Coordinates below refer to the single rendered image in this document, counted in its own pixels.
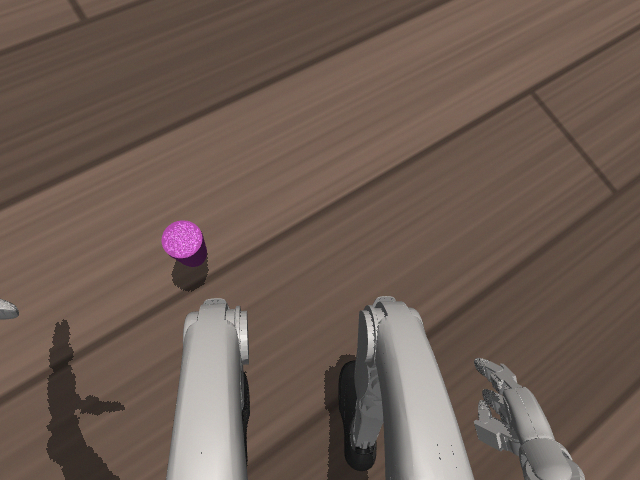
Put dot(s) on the right robot foot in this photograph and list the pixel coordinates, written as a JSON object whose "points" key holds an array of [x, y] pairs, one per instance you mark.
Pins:
{"points": [[357, 458]]}

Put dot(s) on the cup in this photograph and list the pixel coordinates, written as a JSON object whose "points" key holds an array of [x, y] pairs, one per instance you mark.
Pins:
{"points": [[184, 241]]}

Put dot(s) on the left robot hand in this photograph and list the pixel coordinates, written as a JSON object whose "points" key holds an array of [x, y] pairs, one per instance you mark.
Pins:
{"points": [[8, 310]]}

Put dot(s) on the right robot hand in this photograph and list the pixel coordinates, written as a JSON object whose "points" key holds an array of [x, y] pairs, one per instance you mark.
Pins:
{"points": [[521, 415]]}

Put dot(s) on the right robot arm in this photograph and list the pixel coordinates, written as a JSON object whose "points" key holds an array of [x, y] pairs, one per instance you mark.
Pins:
{"points": [[546, 459]]}

